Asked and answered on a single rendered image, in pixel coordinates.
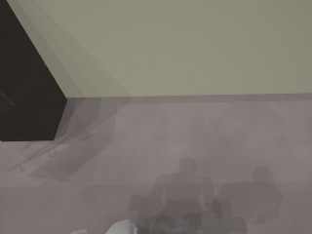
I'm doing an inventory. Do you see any left robot thigh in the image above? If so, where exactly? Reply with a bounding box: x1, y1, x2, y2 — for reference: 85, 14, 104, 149
105, 220, 137, 234

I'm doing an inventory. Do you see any cupboard door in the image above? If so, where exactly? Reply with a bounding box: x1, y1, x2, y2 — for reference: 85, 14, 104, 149
0, 95, 13, 116

